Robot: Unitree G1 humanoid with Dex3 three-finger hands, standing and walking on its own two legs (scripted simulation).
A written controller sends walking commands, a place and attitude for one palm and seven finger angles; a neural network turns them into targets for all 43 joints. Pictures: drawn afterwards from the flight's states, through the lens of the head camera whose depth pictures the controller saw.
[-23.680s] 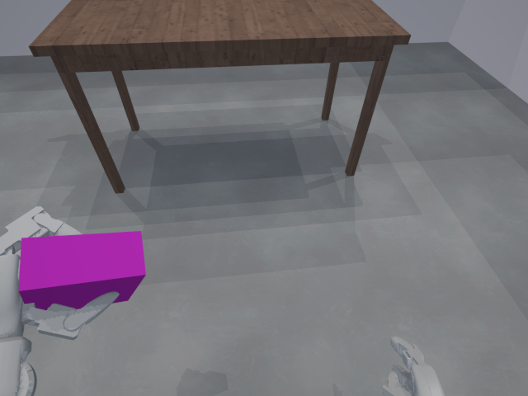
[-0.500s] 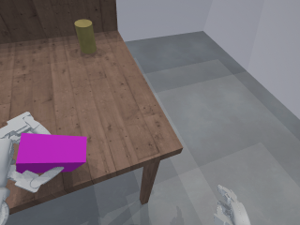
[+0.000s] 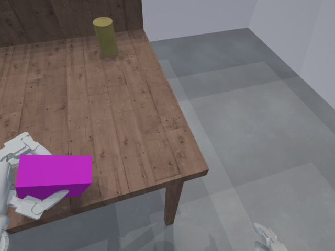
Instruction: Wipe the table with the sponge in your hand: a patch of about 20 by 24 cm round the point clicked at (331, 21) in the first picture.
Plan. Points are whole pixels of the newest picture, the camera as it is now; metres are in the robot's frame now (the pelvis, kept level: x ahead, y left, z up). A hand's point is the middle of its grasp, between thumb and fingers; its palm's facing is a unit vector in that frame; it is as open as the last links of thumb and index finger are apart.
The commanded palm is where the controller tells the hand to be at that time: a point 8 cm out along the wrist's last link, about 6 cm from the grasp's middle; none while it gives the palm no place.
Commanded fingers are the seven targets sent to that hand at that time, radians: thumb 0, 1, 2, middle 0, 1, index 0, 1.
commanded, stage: come to a stop and stand still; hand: left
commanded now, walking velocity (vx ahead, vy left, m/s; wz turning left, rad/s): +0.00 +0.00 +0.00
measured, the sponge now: (64, 178) +0.22 +0.23 +0.10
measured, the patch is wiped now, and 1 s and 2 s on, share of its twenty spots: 0.00 0.00 0.00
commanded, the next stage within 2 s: look again from close up in 0.92 s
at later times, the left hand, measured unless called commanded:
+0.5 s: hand (5, 184) +0.19 +0.29 +0.14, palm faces +0.42 -0.85 -0.32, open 9.3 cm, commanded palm +0.13 +0.31 +0.18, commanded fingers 0.00 0.10 1.30 -1.20 -1.60 -1.20 -1.60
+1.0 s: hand out of the picture +0.18 +0.30 +0.16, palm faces +0.37 -0.86 -0.35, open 9.3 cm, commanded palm +0.12 +0.32 +0.18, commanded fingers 0.00 0.10 1.30 -1.20 -1.60 -1.20 -1.60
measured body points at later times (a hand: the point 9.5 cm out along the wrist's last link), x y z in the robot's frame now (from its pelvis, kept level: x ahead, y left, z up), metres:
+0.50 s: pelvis -0.02 +0.02 +0.00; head -0.01 +0.05 +0.45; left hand +0.16 +0.33 +0.16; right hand +0.17 -0.19 -0.07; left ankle -0.01 +0.09 -0.73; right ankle +0.00 -0.09 -0.73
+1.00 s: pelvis -0.03 +0.04 +0.00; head -0.01 +0.07 +0.45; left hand +0.15 +0.34 +0.17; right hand +0.15 -0.19 -0.07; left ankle -0.01 +0.09 -0.73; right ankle +0.00 -0.09 -0.73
